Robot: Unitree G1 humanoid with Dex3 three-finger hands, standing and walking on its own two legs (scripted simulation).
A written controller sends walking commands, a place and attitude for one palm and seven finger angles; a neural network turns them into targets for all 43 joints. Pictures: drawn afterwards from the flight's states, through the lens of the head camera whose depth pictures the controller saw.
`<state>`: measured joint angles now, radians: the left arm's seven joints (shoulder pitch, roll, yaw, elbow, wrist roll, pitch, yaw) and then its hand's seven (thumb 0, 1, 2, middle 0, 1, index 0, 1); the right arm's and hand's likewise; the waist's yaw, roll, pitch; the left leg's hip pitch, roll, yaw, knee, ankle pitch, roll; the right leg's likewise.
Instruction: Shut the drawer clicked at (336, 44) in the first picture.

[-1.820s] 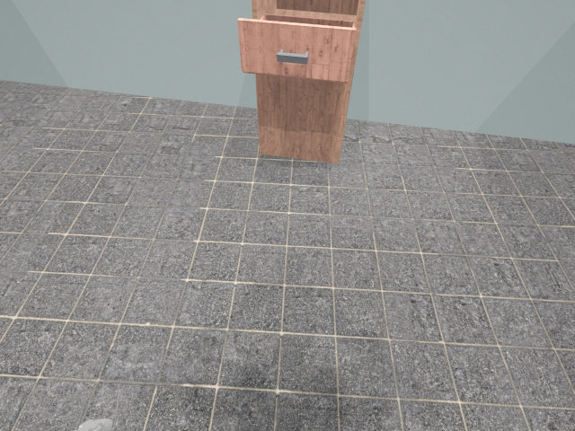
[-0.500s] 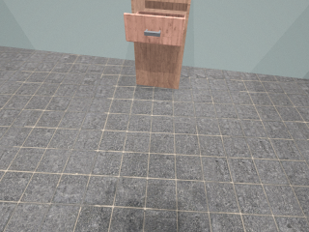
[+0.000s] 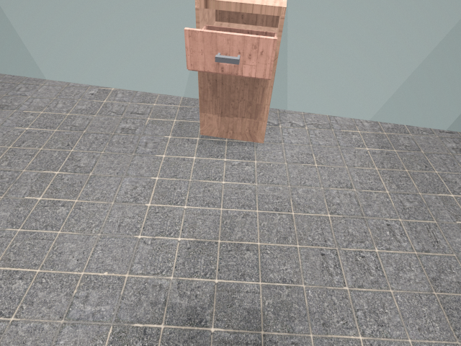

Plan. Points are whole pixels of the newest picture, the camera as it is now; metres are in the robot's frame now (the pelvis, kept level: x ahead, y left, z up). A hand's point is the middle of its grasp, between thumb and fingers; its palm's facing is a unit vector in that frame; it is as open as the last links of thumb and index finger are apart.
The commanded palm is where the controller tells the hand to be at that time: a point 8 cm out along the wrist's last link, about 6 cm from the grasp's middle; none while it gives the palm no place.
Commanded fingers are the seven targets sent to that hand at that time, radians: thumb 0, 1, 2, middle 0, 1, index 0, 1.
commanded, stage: walk to a spot facing it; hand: left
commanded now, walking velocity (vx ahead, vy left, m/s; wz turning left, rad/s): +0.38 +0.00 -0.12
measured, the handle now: (228, 57) +1.26 +0.10 -0.05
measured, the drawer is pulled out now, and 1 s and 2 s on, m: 0.30 0.30 0.30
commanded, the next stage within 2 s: take the last steps up to it in 1.28 s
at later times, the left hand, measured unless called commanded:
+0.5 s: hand (178, 289) +0.28 +0.14 -0.17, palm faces -0.03 -0.98 -0.21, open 7.3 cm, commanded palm none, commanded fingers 0.00 0.90 0.90 -0.20 -0.30 -0.20 -0.30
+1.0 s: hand (171, 245) +0.38 +0.17 -0.16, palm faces +0.02 -0.99 -0.14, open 7.4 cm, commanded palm none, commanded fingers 0.00 0.90 0.90 -0.20 -0.30 -0.20 -0.30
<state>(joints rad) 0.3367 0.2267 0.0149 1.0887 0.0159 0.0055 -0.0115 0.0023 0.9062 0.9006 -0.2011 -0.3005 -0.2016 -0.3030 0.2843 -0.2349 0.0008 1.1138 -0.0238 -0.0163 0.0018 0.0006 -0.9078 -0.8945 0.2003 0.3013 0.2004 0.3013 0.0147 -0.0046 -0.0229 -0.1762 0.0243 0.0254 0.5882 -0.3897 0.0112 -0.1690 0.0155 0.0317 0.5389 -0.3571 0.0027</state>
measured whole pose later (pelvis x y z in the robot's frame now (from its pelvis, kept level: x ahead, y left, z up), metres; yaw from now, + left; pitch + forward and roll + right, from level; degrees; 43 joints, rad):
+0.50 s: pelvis +0.18 -0.05 -0.01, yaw -2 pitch -3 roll -1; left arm 0.16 0.19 0.06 1.00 0.02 -0.06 0.01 0.00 0.92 0.90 -0.20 -0.30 -0.20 -0.30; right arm 0.41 -0.15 -0.05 1.17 -0.02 -0.02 -0.01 0.01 -0.91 -0.89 0.20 0.30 0.20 0.30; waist -0.04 0.02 0.08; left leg -0.39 0.11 0.04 1.27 -0.38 0.03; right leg -0.34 -0.02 -0.17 0.61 -0.23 -0.06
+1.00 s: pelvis +0.37 +0.00 +0.02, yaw -4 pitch -1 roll +0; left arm 0.32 0.18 0.07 1.06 0.03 0.00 -0.02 0.01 0.91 0.90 -0.20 -0.30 -0.20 -0.30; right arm 0.35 -0.15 -0.04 1.08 -0.02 -0.09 -0.02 -0.01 -0.94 -0.89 0.20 0.30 0.20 0.30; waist 0.02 -0.04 0.01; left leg -0.11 0.03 0.21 0.36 -0.24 0.05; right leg -0.58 -0.10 -0.04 1.11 -0.19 0.01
